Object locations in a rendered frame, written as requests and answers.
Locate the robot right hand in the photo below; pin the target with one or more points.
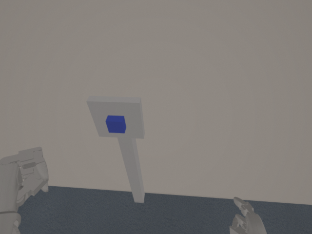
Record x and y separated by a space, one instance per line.
251 224

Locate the panel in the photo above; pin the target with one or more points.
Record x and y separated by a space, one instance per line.
131 108

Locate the left robot forearm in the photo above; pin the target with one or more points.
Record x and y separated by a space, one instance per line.
9 222

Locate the robot left hand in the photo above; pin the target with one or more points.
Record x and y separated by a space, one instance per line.
34 172

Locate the button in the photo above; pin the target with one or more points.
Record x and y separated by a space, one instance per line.
116 124

